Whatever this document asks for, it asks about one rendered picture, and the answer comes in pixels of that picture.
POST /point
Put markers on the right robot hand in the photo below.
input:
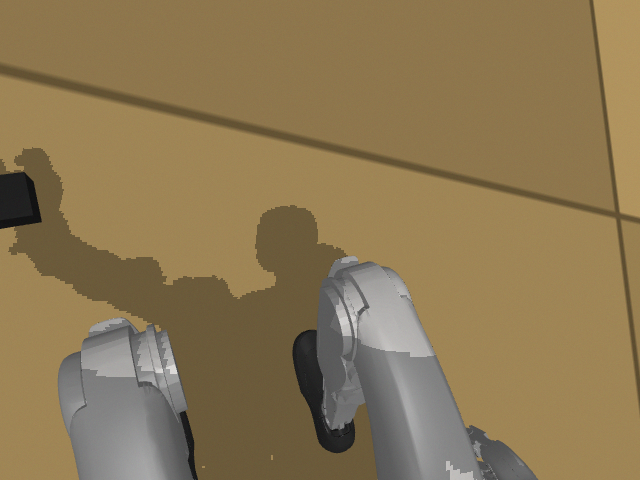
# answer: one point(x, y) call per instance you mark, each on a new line
point(499, 461)

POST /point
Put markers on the right robot foot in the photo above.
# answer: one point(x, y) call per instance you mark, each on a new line
point(310, 380)

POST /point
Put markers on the small box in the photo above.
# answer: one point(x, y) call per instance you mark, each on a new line
point(18, 201)

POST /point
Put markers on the left robot foot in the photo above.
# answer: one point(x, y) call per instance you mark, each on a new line
point(190, 443)

